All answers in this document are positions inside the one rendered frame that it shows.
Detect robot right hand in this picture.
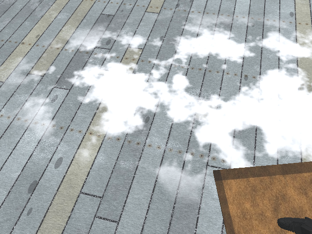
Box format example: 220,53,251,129
277,216,312,234

